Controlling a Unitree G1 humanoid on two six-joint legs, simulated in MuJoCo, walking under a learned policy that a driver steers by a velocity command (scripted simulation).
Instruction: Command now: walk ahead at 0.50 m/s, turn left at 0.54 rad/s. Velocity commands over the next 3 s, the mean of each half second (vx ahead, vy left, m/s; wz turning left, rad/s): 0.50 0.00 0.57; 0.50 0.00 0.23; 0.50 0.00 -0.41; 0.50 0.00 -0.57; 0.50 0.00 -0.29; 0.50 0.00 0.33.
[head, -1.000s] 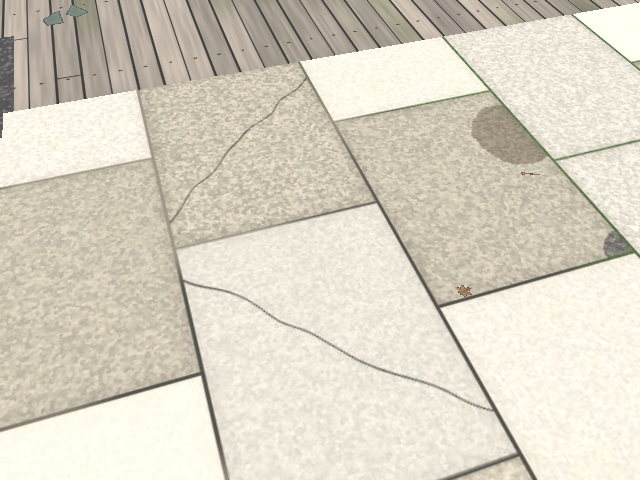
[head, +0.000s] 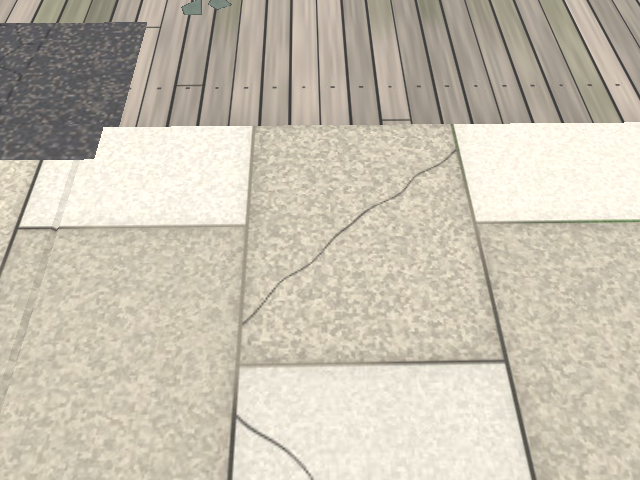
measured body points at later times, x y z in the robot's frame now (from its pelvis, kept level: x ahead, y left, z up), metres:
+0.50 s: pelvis +0.28 -0.03 +0.01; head +0.31 -0.03 +0.45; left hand +0.38 +0.27 -0.08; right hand +0.43 -0.28 -0.12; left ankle +0.14 +0.06 -0.64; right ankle +0.37 -0.12 -0.73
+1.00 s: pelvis +0.50 +0.11 +0.01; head +0.52 +0.14 +0.45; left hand +0.42 +0.38 -0.13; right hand +0.76 -0.05 -0.08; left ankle +0.51 +0.22 -0.73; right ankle +0.44 -0.08 -0.64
